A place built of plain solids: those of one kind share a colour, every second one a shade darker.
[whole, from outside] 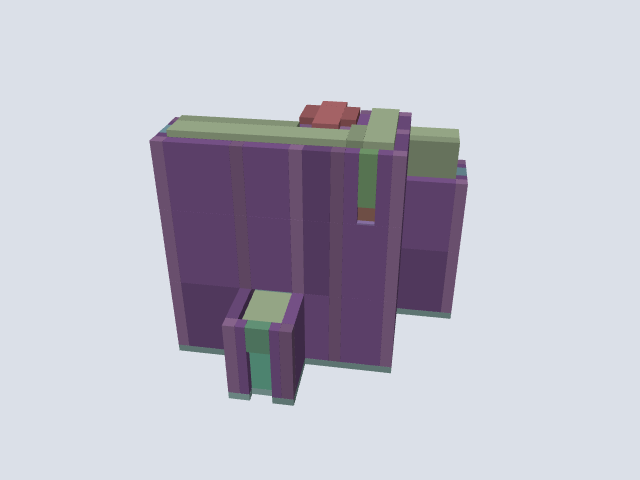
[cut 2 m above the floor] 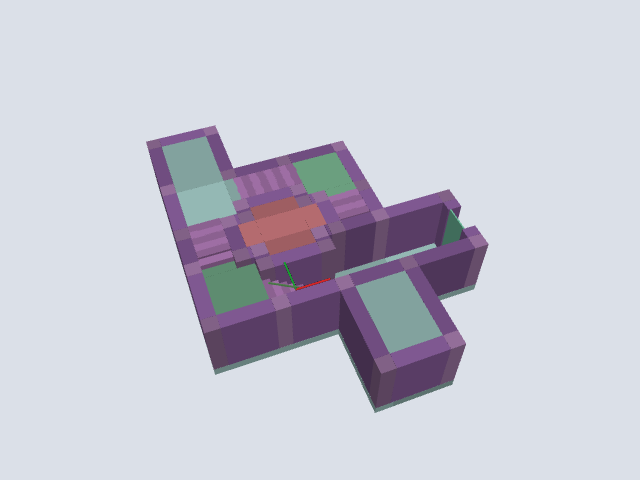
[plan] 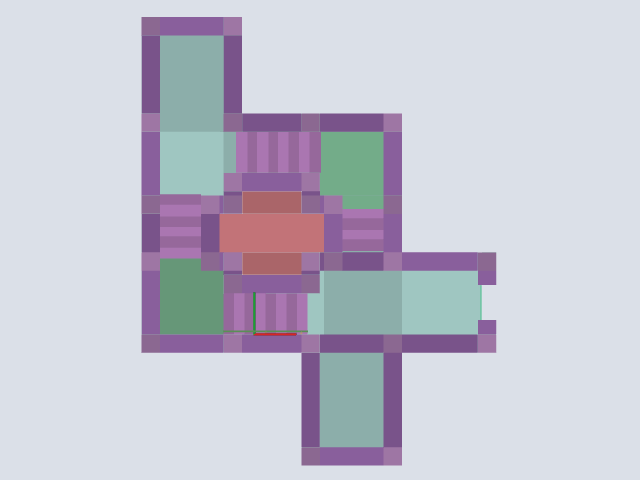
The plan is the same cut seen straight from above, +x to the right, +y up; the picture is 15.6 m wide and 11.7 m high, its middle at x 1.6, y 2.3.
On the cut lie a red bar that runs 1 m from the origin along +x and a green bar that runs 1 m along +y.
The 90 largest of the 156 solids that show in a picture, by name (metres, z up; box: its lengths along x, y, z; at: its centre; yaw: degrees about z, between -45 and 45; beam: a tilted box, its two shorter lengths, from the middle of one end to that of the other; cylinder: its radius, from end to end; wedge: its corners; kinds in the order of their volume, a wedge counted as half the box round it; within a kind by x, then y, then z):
{
 "wall_1": {"box": [0.45, 1.55, 3.07], "at": [-2.52, 0.78, 1.54]},
 "wall_2": {"box": [0.45, 0.94, 3.07], "at": [-2.52, 2.47, 1.54]},
 "wall_3": {"box": [0.45, 1.55, 3.07], "at": [-2.52, 4.16, 1.54]},
 "wall_4": {"box": [0.45, 1.9, 3.07], "at": [-2.52, 6.34, 1.54]},
 "wall_5": {"box": [1.55, 0.45, 3.07], "at": [-1.52, -0.23, 1.54]},
 "wall_6": {"box": [1.55, 0.45, 3.07], "at": [-1.52, 7.51, 1.54]},
 "wall_7": {"box": [0.45, 0.94, 3.07], "at": [-1.07, 2.47, 1.54]},
 "wall_8": {"box": [0.45, 1.9, 3.07], "at": [-0.53, 6.34, 1.54]},
 "wall_9": {"box": [0.45, 1.9, 3.07], "at": [-0.53, 6.34, 4.61]},
 "wall_10": {"box": [1.45, 0.45, 3.07], "at": [0.42, -0.23, 1.54]},
 "wall_11": {"box": [1.45, 0.45, 3.07], "at": [0.42, 1.23, 1.54]},
 "wall_12": {"box": [1.45, 0.45, 3.07], "at": [0.42, 3.71, 1.54]},
 "wall_13": {"box": [1.45, 0.45, 2.59], "at": [0.42, 3.71, 7.44]},
 "wall_14": {"box": [1.45, 0.45, 3.07], "at": [0.42, 5.16, 1.54]},
 "wall_15": {"box": [1.45, 0.45, 2.59], "at": [0.42, 5.16, 7.44]},
 "wall_16": {"box": [0.45, 2.3, 3.07], "at": [1.37, -1.6, 1.54]},
 "wall_17": {"box": [0.45, 0.94, 3.07], "at": [1.92, 2.47, 1.54]},
 "wall_18": {"box": [1.55, 0.45, 3.07], "at": [2.37, -2.98, 1.54]},
 "wall_19": {"box": [1.55, 0.45, 3.07], "at": [2.37, -0.23, 1.54]},
 "wall_20": {"box": [1.55, 0.45, 3.07], "at": [2.37, 5.16, 1.54]},
 "wall_21": {"box": [1.55, 0.45, 3.07], "at": [2.37, 5.16, 4.61]},
 "wall_22": {"box": [1.55, 0.45, 2.59], "at": [2.37, 5.16, 7.44]},
 "wall_23": {"box": [1.0, 0.45, 3.07], "at": [2.65, 1.77, 1.54]},
 "wall_24": {"box": [0.45, 2.3, 3.07], "at": [3.37, -1.6, 1.54]},
 "wall_25": {"box": [0.45, 2.3, 3.07], "at": [3.37, -1.6, 4.61]},
 "wall_26": {"box": [0.45, 2.3, 2.59], "at": [3.37, -1.6, 7.44]},
 "wall_27": {"box": [0.45, 1.55, 3.07], "at": [3.37, 0.78, 4.61]},
 "wall_28": {"box": [0.45, 1.55, 2.59], "at": [3.37, 0.78, 7.44]},
 "wall_29": {"box": [0.45, 0.94, 3.07], "at": [3.37, 2.47, 1.54]},
 "wall_30": {"box": [0.45, 0.94, 3.07], "at": [3.37, 2.47, 4.61]},
 "wall_31": {"box": [0.45, 0.94, 2.59], "at": [3.37, 2.47, 7.44]},
 "wall_32": {"box": [0.45, 1.55, 3.07], "at": [3.37, 4.16, 1.54]},
 "wall_33": {"box": [0.45, 1.55, 3.07], "at": [3.37, 4.16, 4.61]},
 "wall_34": {"box": [1.85, 0.45, 3.07], "at": [4.52, -0.23, 1.54]},
 "wall_35": {"box": [1.85, 0.45, 3.07], "at": [4.52, 1.77, 1.54]},
 "floor_slab_1": {"box": [1.9, 8.19, 0.3], "at": [-1.8, 3.64, -0.15]},
 "floor_slab_2": {"box": [1.55, 1.55, 3.07], "at": [-1.52, 4.16, 1.54]},
 "floor_slab_3": {"box": [1.55, 2.35, 3.07], "at": [-1.52, 6.11, 1.54]},
 "floor_slab_4": {"box": [0.33, 1.0, 3.07], "at": [-0.59, 4.44, 1.54]},
 "floor_slab_5": {"box": [0.55, 4.8, 0.3], "at": [-0.57, 5.34, -0.15]},
 "floor_slab_6": {"box": [1.45, 1.9, 0.3], "at": [0.42, 0.5, -0.15]},
 "floor_slab_7": {"box": [0.55, 5.2, 0.3], "at": [1.42, -0.6, -0.15]},
 "floor_slab_8": {"box": [1.55, 2.3, 6.14], "at": [2.37, -1.6, 3.07]},
 "floor_slab_9": {"box": [1.9, 8.59, 0.3], "at": [2.65, 1.09, -0.15]},
 "floor_slab_10": {"box": [1.95, 2.45, 0.3], "at": [4.57, 0.78, -0.15]},
 "core_fill_1": {"box": [0.55, 0.94, 8.98], "at": [-0.57, 2.47, 4.49]},
 "core_fill_2": {"box": [1.45, 0.55, 8.98], "at": [0.42, 1.73, 4.49]},
 "core_fill_3": {"box": [1.45, 0.94, 8.98], "at": [0.42, 2.47, 4.49]},
 "core_fill_4": {"box": [1.45, 0.55, 8.98], "at": [0.42, 3.21, 4.49]},
 "core_fill_5": {"box": [0.55, 0.94, 8.98], "at": [1.42, 2.47, 4.49]},
 "roof_slab_1": {"box": [1.0, 5.74, 1.98], "at": [-1.8, 4.42, 6.65]},
 "roof_slab_2": {"box": [0.55, 3.9, 1.98], "at": [-1.02, 5.34, 6.65]},
 "roof_slab_3": {"box": [3.45, 1.0, 1.59], "at": [1.42, 4.44, 8.18]},
 "roof_slab_4": {"box": [1.55, 0.55, 1.59], "at": [2.37, 3.66, 8.18]},
 "roof_slab_5": {"box": [1.0, 6.14, 0.25], "at": [2.65, 0.32, 8.86]},
 "roof_slab_6": {"box": [2.3, 1.55, 0.25], "at": [4.3, 0.78, 2.59]},
 "tread_slab_1": {"box": [1.0, 0.29, 2.3], "at": [-1.8, 2.5, 1.15]},
 "tread_slab_2": {"box": [1.0, 0.29, 2.5], "at": [-1.8, 2.76, 1.25]},
 "tread_slab_3": {"box": [1.0, 0.29, 2.69], "at": [-1.8, 3.02, 1.34]},
 "tread_slab_4": {"box": [1.0, 0.29, 2.88], "at": [-1.8, 3.27, 1.44]},
 "tread_slab_5": {"box": [0.29, 1.0, 3.26], "at": [-0.31, 4.44, 1.63]},
 "tread_slab_6": {"box": [0.29, 1.0, 3.46], "at": [-0.05, 4.44, 1.73]},
 "tread_slab_7": {"box": [0.29, 1.0, 3.65], "at": [0.2, 4.44, 1.82]},
 "tread_slab_8": {"box": [0.29, 1.0, 3.84], "at": [0.46, 4.44, 1.92]},
 "tread_slab_9": {"box": [0.29, 1.0, 4.03], "at": [0.72, 4.44, 2.02]},
 "tread_slab_10": {"box": [0.29, 1.0, 4.22], "at": [0.97, 4.44, 2.11]},
 "tread_slab_11": {"box": [0.29, 1.0, 4.42], "at": [1.23, 4.44, 2.21]},
 "tread_slab_12": {"box": [0.29, 1.0, 4.61], "at": [1.49, 4.44, 2.3]},
 "tread_slab_13": {"box": [1.0, 0.29, 5.57], "at": [2.65, 2.17, 2.78]},
 "tread_slab_14": {"box": [1.0, 0.29, 5.38], "at": [2.65, 2.43, 2.69]},
 "tread_slab_15": {"box": [1.0, 0.29, 5.18], "at": [2.65, 2.69, 2.59]},
 "tread_slab_16": {"box": [1.0, 0.29, 4.99], "at": [2.65, 2.94, 2.5]},
 "landing_slab_1": {"box": [1.55, 1.55, 1.73], "at": [-1.52, 0.78, 0.86]},
 "landing_slab_2": {"box": [1.55, 1.55, 4.8], "at": [2.37, 4.16, 2.4]},
 "landing_slab_3": {"box": [1.0, 0.33, 4.8], "at": [2.65, 3.22, 2.4]},
 "wallpost_1": {"box": [0.45, 0.45, 3.07], "at": [1.37, -2.98, 1.54]},
 "wallpost_2": {"box": [0.45, 0.45, 3.07], "at": [1.37, -0.23, 1.54]},
 "wallpost_3": {"box": [0.45, 0.45, 3.07], "at": [1.37, 1.23, 1.54]},
 "wallpost_4": {"box": [0.45, 0.45, 3.07], "at": [1.37, 1.77, 1.54]},
 "wallpost_5": {"box": [0.45, 0.45, 3.07], "at": [1.37, 3.16, 1.54]},
 "wallpost_6": {"box": [0.45, 0.45, 3.07], "at": [1.37, 3.71, 1.54]},
 "wallpost_7": {"box": [0.45, 0.45, 3.07], "at": [1.92, 1.77, 1.54]},
 "wallpost_8": {"box": [0.45, 0.45, 3.07], "at": [1.92, 3.16, 1.54]},
 "wallpost_9": {"box": [0.45, 0.45, 3.07], "at": [3.37, -2.98, 1.54]},
 "wallpost_10": {"box": [0.45, 0.45, 3.07], "at": [3.37, -0.23, 1.54]},
 "wallpost_11": {"box": [0.45, 0.45, 3.07], "at": [3.37, 1.77, 1.54]},
 "wallpost_12": {"box": [0.45, 0.45, 3.07], "at": [3.37, 3.16, 1.54]},
 "wallpost_13": {"box": [0.45, 0.45, 3.07], "at": [3.37, 5.16, 1.54]},
 "wallpost_14": {"box": [0.45, 0.45, 3.07], "at": [5.67, -0.23, 1.54]},
 "wallpost_15": {"box": [0.45, 0.45, 3.07], "at": [5.67, 1.77, 1.54]}
}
